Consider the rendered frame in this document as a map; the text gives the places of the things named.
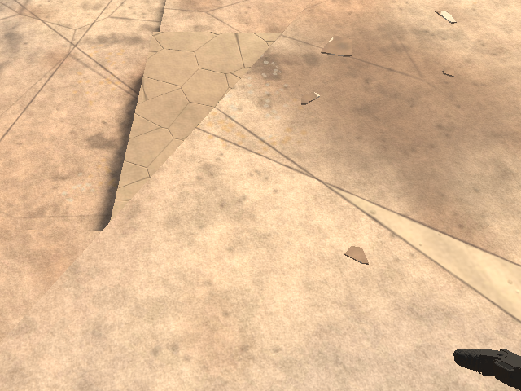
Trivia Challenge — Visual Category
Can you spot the right robot hand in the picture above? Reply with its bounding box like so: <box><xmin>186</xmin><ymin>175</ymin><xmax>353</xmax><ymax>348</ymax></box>
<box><xmin>453</xmin><ymin>348</ymin><xmax>521</xmax><ymax>391</ymax></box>

